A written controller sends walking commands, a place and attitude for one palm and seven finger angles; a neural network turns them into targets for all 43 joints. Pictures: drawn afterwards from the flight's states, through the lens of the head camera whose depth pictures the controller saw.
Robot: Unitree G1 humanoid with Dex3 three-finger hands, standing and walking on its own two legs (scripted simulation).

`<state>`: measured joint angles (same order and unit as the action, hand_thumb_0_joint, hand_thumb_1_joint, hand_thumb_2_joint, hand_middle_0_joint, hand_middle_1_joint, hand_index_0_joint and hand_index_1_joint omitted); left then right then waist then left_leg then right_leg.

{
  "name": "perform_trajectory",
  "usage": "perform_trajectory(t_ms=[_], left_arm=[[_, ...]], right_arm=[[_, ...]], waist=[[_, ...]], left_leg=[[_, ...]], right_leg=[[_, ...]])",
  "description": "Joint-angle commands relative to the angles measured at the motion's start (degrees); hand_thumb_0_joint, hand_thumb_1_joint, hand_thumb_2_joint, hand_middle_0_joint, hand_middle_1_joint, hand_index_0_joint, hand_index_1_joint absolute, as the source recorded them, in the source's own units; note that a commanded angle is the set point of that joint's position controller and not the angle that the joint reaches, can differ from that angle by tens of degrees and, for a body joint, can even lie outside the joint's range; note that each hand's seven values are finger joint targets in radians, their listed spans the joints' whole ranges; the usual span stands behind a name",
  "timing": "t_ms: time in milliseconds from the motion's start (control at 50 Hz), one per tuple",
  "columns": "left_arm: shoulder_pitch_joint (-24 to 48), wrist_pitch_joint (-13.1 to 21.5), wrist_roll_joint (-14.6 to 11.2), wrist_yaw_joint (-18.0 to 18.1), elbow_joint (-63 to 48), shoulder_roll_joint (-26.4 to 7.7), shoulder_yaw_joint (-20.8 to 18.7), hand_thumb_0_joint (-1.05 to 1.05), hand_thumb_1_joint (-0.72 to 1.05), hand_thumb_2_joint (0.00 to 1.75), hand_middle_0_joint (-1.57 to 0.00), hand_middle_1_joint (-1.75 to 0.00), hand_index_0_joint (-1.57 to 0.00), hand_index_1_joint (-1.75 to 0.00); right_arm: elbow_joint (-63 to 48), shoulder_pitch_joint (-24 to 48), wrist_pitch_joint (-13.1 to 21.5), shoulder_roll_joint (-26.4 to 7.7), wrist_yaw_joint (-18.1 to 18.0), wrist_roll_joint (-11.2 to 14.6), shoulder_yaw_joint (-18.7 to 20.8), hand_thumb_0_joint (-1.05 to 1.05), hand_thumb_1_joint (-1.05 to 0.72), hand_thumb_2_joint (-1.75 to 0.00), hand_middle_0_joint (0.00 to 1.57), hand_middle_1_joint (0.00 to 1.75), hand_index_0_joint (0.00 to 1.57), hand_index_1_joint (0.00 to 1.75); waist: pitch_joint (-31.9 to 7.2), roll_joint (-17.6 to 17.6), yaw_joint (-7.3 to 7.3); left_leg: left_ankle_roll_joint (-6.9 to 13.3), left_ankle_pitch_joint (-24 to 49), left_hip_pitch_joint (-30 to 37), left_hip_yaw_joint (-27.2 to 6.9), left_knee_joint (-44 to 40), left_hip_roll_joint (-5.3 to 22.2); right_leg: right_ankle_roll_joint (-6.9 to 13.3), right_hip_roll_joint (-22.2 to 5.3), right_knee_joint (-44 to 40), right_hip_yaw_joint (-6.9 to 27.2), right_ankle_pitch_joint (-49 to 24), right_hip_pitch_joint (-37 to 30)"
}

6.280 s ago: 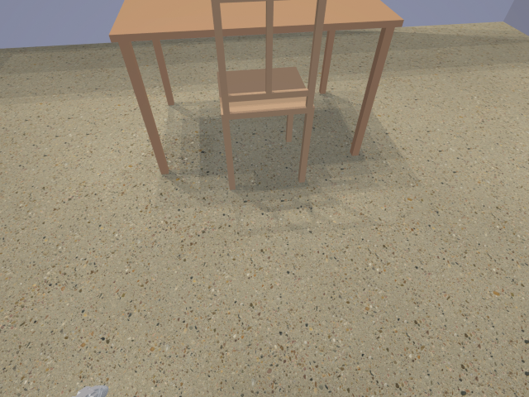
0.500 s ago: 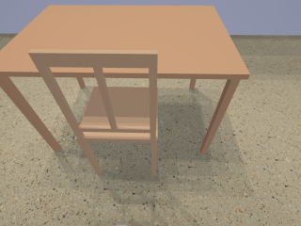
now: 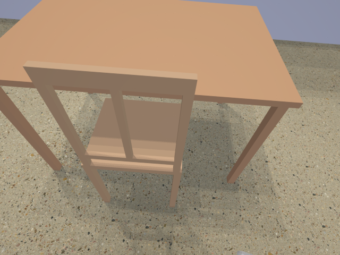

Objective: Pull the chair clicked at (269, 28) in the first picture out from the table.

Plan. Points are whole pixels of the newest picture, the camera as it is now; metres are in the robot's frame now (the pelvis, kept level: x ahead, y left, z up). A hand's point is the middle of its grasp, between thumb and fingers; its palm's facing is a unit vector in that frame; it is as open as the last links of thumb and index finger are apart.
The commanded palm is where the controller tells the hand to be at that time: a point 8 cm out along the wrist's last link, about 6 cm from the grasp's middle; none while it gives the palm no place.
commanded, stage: come to a stop and stand still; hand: left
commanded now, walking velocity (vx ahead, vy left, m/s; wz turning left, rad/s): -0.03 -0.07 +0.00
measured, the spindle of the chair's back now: (123, 128) +0.46 +0.19 -0.05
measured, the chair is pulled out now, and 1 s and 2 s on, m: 0.00 0.00 0.00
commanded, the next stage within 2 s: look again from close up in 1.56 s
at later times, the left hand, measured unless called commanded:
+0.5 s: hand out of the picture +0.00 +0.10 -0.17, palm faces +0.03 -0.98 -0.21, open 7.3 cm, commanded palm none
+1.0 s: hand out of the picture -0.01 +0.09 -0.17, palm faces +0.07 -0.99 -0.15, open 7.4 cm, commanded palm none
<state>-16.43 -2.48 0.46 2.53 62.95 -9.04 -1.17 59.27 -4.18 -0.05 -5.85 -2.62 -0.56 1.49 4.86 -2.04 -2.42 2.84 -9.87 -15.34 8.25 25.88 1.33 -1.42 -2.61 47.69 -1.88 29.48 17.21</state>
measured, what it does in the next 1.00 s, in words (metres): steps on the spot: right foot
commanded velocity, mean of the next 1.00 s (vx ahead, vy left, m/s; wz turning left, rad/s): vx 0.00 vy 0.00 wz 0.00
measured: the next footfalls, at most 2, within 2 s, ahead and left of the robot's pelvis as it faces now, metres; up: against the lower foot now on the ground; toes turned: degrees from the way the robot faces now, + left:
right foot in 0.18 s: +0.01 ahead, -0.17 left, +0.00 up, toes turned -3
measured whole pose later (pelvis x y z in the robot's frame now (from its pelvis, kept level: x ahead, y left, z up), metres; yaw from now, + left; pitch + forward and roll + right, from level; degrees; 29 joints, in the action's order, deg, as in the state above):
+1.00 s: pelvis +0.00 -0.06 +0.00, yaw +0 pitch -1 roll +0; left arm -17.1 0.2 0.2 2.1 65.6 -6.4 -0.3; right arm 66.3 -15.9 -0.2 -7.1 -2.5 -0.9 0.6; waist 1.7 -0.3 -0.6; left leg -2.6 -11.8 -10.4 0.4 23.5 2.9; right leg 1.3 -0.1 23.7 -3.9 15.8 6.8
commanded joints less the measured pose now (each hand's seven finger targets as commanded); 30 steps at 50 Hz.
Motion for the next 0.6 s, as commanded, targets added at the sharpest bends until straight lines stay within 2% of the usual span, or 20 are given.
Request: perform_trajectory(t_ms=[0, 40, 80, 100, 120, 140, 160, 180, 200, 220, 240, 280, 320, 340, 360, 380, 400, 460, 580], left_arm=[[-4.9, -0.4, 0.4, 0.0, -3.7, -3.6, -2.0, 0.00, 0.90, 0.90, -0.20, -0.30, -0.20, -0.30], [-5.2, -0.3, 0.6, -0.2, -4.5, -2.7, -1.7, 0.00, 0.90, 0.90, -0.20, -0.30, -0.20, -0.30], [-5.4, 0.2, 0.7, -0.3, -4.2, -2.6, -1.5, 0.00, 0.90, 0.90, -0.20, -0.30, -0.20, -0.30], [-6.7, 0.5, 0.7, -0.3, -3.7, -3.1, -1.4, 0.00, 0.90, 0.90, -0.20, -0.30, -0.20, -0.30], [-8.3, 0.8, 0.9, -0.3, -3.0, -3.5, -1.3, 0.00, 0.90, 0.90, -0.20, -0.30, -0.20, -0.30], [-7.6, 1.3, 1.3, -0.1, -3.1, -5.6, -1.3, 0.00, 0.90, 0.90, -0.20, -0.30, -0.20, -0.30], [-3.9, 2.0, 1.4, -0.1, -4.3, -8.9, -1.2, 0.00, 0.90, 0.90, -0.20, -0.30, -0.20, -0.30], [0.2, 2.0, 1.1, -0.3, -5.5, -11.2, -1.1, 0.00, 0.90, 0.90, -0.20, -0.30, -0.20, -0.30], [1.6, 2.4, 1.0, -0.3, -5.8, -11.6, -1.5, 0.00, 0.90, 0.90, -0.20, -0.30, -0.20, -0.30], [2.8, 2.5, 0.9, -0.3, -5.3, -10.4, -1.1, 0.00, 0.90, 0.90, -0.20, -0.30, -0.20, -0.30], [3.6, 2.6, 0.7, -0.4, -4.9, -9.6, -0.9, 0.00, 0.90, 0.90, -0.20, -0.30, -0.20, -0.30], [3.6, 2.9, 0.2, -0.5, -3.9, -8.5, -0.6, 0.00, 0.90, 0.90, -0.20, -0.30, -0.20, -0.30], [2.5, 3.0, -0.2, -0.6, -2.9, -7.4, -0.3, 0.00, 0.90, 0.90, -0.20, -0.30, -0.20, -0.30], [1.9, 3.0, -0.3, -0.6, -2.5, -6.9, -0.2, 0.00, 0.90, 0.90, -0.20, -0.30, -0.20, -0.30], [1.3, 2.8, -0.2, -0.6, -2.0, -6.7, -0.2, 0.00, 0.90, 0.90, -0.20, -0.30, -0.20, -0.30], [0.9, 2.6, -0.3, -0.6, -1.4, -7.0, -0.4, 0.00, 0.90, 0.90, -0.20, -0.30, -0.20, -0.30], [0.4, 2.6, -0.3, -0.6, -1.0, -7.2, -0.5, 0.00, 0.90, 0.90, -0.20, -0.30, -0.20, -0.30], [0.1, 2.7, -0.4, -0.6, -0.4, -6.8, -0.6, 0.00, 0.90, 0.90, -0.20, -0.30, -0.20, -0.30], [-0.5, 2.9, -0.4, -0.6, 0.1, -5.7, -0.6, 0.00, 0.90, 0.90, -0.20, -0.30, -0.20, -0.30]], right_arm=[[-2.2, -4.4, -0.9, -12.5, -0.4, -0.4, 3.2, 0.00, -0.90, -0.90, 0.20, 0.30, 0.20, 0.30], [-2.9, -2.9, -0.9, -12.7, 0.3, -0.8, 3.3, 0.00, -0.90, -0.90, 0.20, 0.30, 0.20, 0.30], [-2.6, -3.3, -1.1, -12.4, 0.8, -0.8, 3.3, 0.00, -0.90, -0.90, 0.20, 0.30, 0.20, 0.30], [-2.4, -2.9, -1.2, -12.1, 1.0, -0.6, 3.3, 0.00, -0.90, -0.90, 0.20, 0.30, 0.20, 0.30], [-2.5, -3.0, -1.4, -11.8, 1.2, -0.4, 3.2, 0.00, -0.90, -0.90, 0.20, 0.30, 0.20, 0.30], [-2.4, -4.6, -1.5, -9.5, 1.4, 0.0, 3.1, 0.00, -0.90, -0.90, 0.20, 0.30, 0.20, 0.30], [-3.1, -5.6, -1.8, -6.4, 1.7, 0.5, 2.4, 0.00, -0.90, -0.90, 0.20, 0.30, 0.20, 0.30], [-3.3, -5.7, -2.0, -5.7, 2.2, 0.3, 1.8, 0.00, -0.90, -0.90, 0.20, 0.30, 0.20, 0.30], [-3.4, -4.7, -2.6, -6.0, 2.1, -0.2, 1.7, 0.00, -0.90, -0.90, 0.20, 0.30, 0.20, 0.30], [-2.4, -5.1, -2.5, -6.9, 2.0, -0.4, 1.6, 0.00, -0.90, -0.90, 0.20, 0.30, 0.20, 0.30], [-0.9, -7.8, -2.1, -6.7, 1.9, -0.4, 1.4, 0.00, -0.90, -0.90, 0.20, 0.30, 0.20, 0.30], [1.4, -11.1, -1.3, -6.7, 1.7, -0.2, 0.8, 0.00, -0.90, -0.90, 0.20, 0.30, 0.20, 0.30], [2.7, -11.8, -0.5, -7.1, 1.4, -0.2, 0.1, 0.00, -0.90, -0.90, 0.20, 0.30, 0.20, 0.30], [3.0, -12.0, -0.5, -7.5, 1.2, -0.2, -0.2, 0.00, -0.90, -0.90, 0.20, 0.30, 0.20, 0.30], [3.5, -12.0, -0.5, -7.6, 1.1, -0.3, -0.2, 0.00, -0.90, -0.90, 0.20, 0.30, 0.20, 0.30], [4.0, -12.1, -0.4, -7.5, 1.1, -0.3, -0.3, 0.00, -0.90, -0.90, 0.20, 0.30, 0.20, 0.30], [4.5, -12.6, -0.5, -7.0, 1.1, -0.3, -0.3, 0.00, -0.90, -0.90, 0.20, 0.30, 0.20, 0.30], [5.1, -14.5, -0.4, -6.6, 0.9, -0.4, -0.4, 0.00, -0.90, -0.90, 0.20, 0.30, 0.20, 0.30], [6.1, -17.0, -0.2, -5.9, 0.7, -0.4, -0.4, 0.00, -0.90, -0.90, 0.20, 0.30, 0.20, 0.30]], waist=[[-9.5, 6.4, 1.68], [-9.4, 10.6, 1.51], [-8.1, 11.7, 1.77], [-7.3, 10.6, 0.76], [-7.0, 8.8, 0.11], [-5.2, 2.4, 0.81], [-3.7, -6.6, 2.93], [-2.9, -6.4, 3.58], [-1.2, -12.8, 2.98], [0.7, -11.4, 3.13], [-0.4, -8.3, 4.13], [-1.8, -4.9, 4.51], [-0.5, -1.0, 3.64], [0.9, -1.1, 3.08], [1.5, -0.6, 2.67], [1.5, 2.3, 2.40], [1.6, 3.3, 2.07], [0.1, 2.4, 2.32], [0.2, 1.0, 2.44]], left_leg=[[8.6, 27.9, 7.0, -12.6, -6.0, 18.4], [7.2, 15.8, 3.9, -12.1, -7.8, 17.0], [6.0, 5.2, 1.5, -12.6, -8.7, 15.4], [4.7, -0.3, -1.1, -12.2, -7.7, 14.3], [2.6, -5.5, -2.9, -10.9, -5.4, 11.8], [-0.1, -9.5, -4.5, -8.6, -0.4, 7.8], [-3.3, -12.8, -4.4, -4.8, 4.5, 3.0], [-3.8, -13.6, 0.1, -4.9, 6.6, 1.3], [-3.5, -13.2, 0.6, -5.8, 8.7, 1.3], [-3.2, -10.6, 0.9, -7.0, 9.5, 1.7], [-3.2, -7.6, 1.5, -7.3, 8.5, 1.6], [-3.3, -1.2, 4.8, -7.9, 2.7, 1.9], [-3.3, 3.3, 5.0, -9.8, -2.2, 3.2], [-3.3, 2.5, 4.2, -10.5, -3.5, 3.7], [-3.4, 1.1, 4.0, -10.4, -4.0, 3.8], [-3.5, 0.3, 3.7, -10.2, -4.4, 3.5], [-3.6, 0.2, 3.2, -10.1, -4.8, 3.4], [-3.8, 0.6, 3.8, -9.4, -4.4, 3.2], [-4.0, 1.5, 4.1, -9.0, -4.1, 3.4]], right_leg=[[-0.3, -0.9, 7.7, 2.5, -0.4, 3.8], [-0.1, -1.2, 1.4, 0.9, -1.7, 1.1], [0.2, -0.3, -6.3, -1.1, -4.5, -1.9], [0.4, -0.2, -11.9, -1.6, -8.4, -5.2], [0.2, 0.1, -19.3, -2.2, -13.9, -8.1], [1.1, -2.8, -27.1, 2.5, -15.2, -7.9], [4.5, -11.1, -32.5, 13.1, -12.2, -2.3], [7.1, -14.7, -35.7, 14.8, -7.0, 4.9], [7.7, -13.3, -37.8, 16.2, -4.2, 8.2], [7.8, -12.1, -37.1, 15.0, -7.0, 8.3], [7.5, -10.6, -34.8, 12.4, -11.4, 5.4], [5.9, -8.1, -31.3, 8.2, -15.1, 2.8], [4.1, -5.3, -30.2, 6.6, -13.8, 1.2], [3.6, -4.5, -31.0, 6.7, -11.6, 0.9], [3.5, -4.2, -32.1, 6.9, -9.2, 1.0], [3.2, -4.3, -32.2, 6.7, -8.1, 0.3], [3.3, -4.1, -32.6, 6.6, -8.3, -1.2], [3.6, -4.4, -33.0, 6.8, -9.1, -2.6], [3.9, -4.2, -33.0, 6.1, -10.7, -3.1]])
